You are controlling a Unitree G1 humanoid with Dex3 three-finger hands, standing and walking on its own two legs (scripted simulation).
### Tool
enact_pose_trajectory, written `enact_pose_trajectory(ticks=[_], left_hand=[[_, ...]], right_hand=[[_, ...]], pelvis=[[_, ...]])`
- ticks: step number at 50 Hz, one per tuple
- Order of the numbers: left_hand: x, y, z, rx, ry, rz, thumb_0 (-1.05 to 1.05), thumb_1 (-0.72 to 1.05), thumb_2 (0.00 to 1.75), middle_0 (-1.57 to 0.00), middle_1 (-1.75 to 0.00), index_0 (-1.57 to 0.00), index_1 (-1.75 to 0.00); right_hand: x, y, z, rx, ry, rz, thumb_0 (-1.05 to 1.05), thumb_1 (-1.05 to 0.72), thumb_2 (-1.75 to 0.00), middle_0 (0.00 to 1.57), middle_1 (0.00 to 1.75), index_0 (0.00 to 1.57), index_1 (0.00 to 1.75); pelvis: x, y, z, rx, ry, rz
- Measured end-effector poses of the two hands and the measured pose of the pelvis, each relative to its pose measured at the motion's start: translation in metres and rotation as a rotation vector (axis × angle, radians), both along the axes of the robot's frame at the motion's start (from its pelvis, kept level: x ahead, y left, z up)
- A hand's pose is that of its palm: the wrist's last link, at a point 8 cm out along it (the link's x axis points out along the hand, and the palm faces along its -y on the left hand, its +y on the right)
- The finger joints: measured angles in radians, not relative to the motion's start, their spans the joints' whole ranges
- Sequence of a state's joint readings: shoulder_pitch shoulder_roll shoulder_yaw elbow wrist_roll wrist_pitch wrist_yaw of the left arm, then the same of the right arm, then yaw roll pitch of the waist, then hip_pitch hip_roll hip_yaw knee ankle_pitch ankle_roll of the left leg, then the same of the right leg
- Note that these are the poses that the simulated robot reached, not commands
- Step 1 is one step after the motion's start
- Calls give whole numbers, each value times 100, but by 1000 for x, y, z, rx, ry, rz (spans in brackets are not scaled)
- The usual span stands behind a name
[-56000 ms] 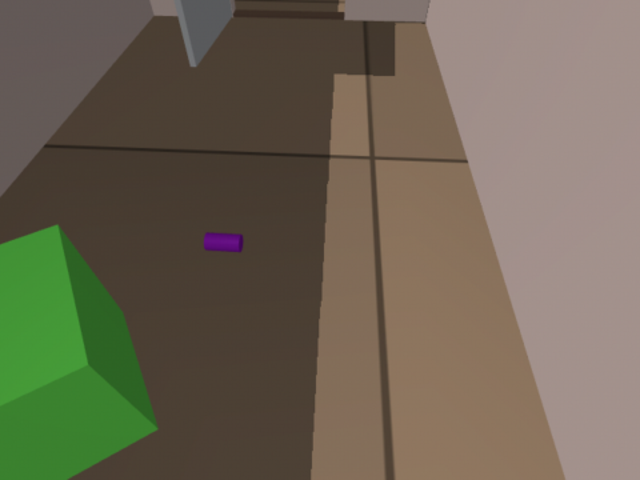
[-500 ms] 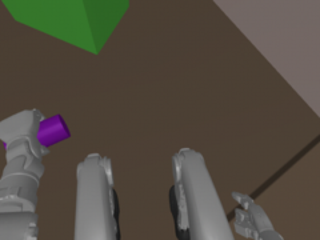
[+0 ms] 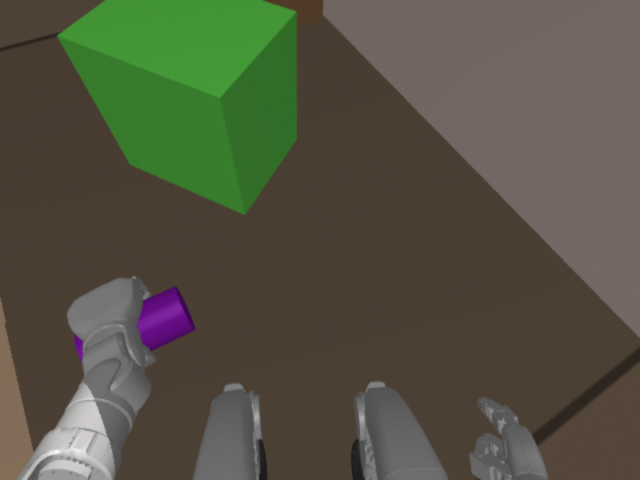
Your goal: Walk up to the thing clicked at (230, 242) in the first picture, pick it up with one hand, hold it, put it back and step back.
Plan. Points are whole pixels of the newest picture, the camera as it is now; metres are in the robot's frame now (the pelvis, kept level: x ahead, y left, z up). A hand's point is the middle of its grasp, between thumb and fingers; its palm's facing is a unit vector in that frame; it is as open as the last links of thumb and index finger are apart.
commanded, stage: lift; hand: left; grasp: from above
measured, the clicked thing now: (138, 329) +0.33 +0.25 -0.12
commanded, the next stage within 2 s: hold in 0.58 s
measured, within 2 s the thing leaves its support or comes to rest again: neither
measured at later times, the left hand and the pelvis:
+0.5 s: hand (124, 279) +0.35 +0.22 +0.02, palm faces -0.41 -0.23 -0.88, open 9.7 cm; pelvis +0.04 +0.00 +0.11, yaw +1 degrees
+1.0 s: hand (118, 249) +0.37 +0.21 +0.07, palm faces -0.39 -0.22 -0.89, open 9.7 cm; pelvis +0.06 +0.00 +0.14, yaw +1 degrees
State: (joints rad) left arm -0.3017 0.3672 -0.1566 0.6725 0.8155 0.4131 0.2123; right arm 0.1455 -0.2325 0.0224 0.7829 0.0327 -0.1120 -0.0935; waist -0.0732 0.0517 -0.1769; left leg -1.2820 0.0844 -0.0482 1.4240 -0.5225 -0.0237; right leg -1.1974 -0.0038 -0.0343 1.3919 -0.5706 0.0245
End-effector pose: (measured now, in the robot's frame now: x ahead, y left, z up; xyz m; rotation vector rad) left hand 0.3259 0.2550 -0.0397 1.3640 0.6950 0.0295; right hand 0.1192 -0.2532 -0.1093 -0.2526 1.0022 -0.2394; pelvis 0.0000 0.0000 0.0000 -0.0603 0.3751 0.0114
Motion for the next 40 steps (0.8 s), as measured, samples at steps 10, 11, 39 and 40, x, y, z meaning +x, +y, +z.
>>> enact_pose_trajectory(ticks=[10,11,39,40], left_hand=[[14,-15,60,-2,40,-7,-1,3,42,-75,-37,-80,-39],[16,-17,64,-5,42,-11,-1,3,42,-75,-37,-80,-38],[41,-35,147,7,24,-33,-1,3,43,-75,-36,-80,-37],[42,-36,149,8,24,-34,-1,3,42,-75,-35,-80,-37]], right_hand=[[-3,-5,57,3,12,-28,0,-89,-89,20,30,20,30],[-4,-6,62,2,15,-29,0,-89,-89,20,30,20,30],[28,-5,123,76,-14,-6,1,-88,-88,20,29,20,30],[30,-5,124,78,-19,-3,1,-88,-88,20,29,20,30]], pelvis=[[23,-3,59,19,-90,8],[25,-3,64,20,-98,9],[58,-2,129,55,-242,3],[58,-2,130,56,-245,3]])
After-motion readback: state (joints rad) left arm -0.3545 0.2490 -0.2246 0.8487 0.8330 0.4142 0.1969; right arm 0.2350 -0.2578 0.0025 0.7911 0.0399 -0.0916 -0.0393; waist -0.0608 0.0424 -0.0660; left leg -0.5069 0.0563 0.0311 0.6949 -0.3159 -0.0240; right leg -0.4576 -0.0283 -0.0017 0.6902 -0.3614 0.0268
